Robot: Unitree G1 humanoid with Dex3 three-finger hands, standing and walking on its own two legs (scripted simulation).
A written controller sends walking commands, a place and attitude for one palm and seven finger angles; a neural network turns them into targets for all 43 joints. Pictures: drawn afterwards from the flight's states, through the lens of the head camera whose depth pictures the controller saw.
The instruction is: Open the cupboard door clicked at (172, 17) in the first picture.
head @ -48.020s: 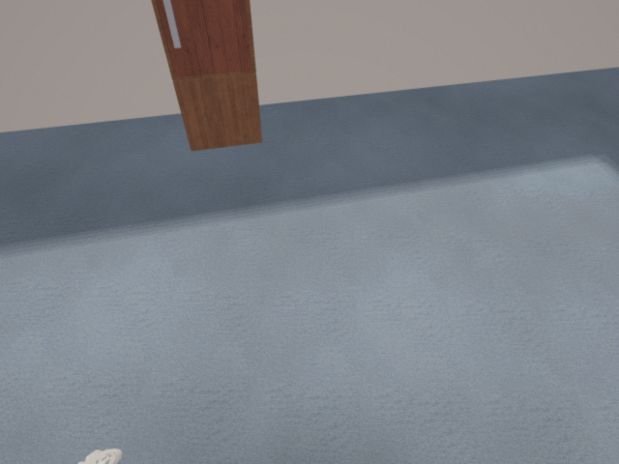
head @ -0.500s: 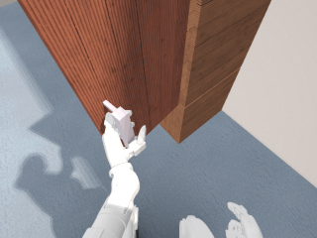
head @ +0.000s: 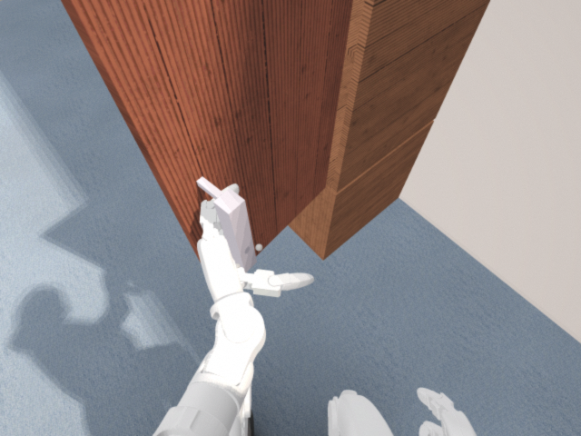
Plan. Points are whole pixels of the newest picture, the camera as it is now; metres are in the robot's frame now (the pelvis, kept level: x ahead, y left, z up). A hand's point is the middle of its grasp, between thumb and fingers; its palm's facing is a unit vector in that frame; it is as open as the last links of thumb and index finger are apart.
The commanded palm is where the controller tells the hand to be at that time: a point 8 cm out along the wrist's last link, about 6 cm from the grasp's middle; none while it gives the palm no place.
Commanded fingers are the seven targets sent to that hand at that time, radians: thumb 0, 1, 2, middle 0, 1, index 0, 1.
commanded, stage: open thumb and fingers to let go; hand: left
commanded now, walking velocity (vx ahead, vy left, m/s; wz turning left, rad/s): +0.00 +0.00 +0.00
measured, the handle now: (227, 227) +0.40 +0.10 +0.02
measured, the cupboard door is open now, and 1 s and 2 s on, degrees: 98 100 100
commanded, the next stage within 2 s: slide the hand sideways off the handle in 0.04 s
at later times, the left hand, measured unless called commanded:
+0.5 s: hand (254, 271) +0.33 +0.06 +0.02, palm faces -0.07 -1.00 +0.05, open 16.2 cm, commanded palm +0.30 +0.11 +0.02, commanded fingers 0.00 -0.50 0.30 -0.15 -0.30 -0.15 -0.30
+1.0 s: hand (219, 312) +0.27 +0.10 +0.02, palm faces -0.03 -1.00 +0.02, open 16.3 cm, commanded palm +0.25 +0.16 +0.02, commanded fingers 0.00 -0.50 0.30 -0.15 -0.30 -0.15 -0.30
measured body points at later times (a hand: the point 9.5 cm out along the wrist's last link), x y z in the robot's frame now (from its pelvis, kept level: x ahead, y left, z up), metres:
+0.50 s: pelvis +0.00 +0.02 +0.00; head +0.09 +0.02 +0.44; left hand +0.33 +0.11 +0.02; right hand +0.13 -0.22 -0.12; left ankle +0.07 +0.14 -0.61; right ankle -0.02 -0.10 -0.61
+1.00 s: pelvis +0.00 +0.01 -0.01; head +0.10 +0.01 +0.43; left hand +0.27 +0.15 +0.02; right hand +0.19 -0.21 -0.11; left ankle +0.07 +0.14 -0.61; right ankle -0.02 -0.10 -0.61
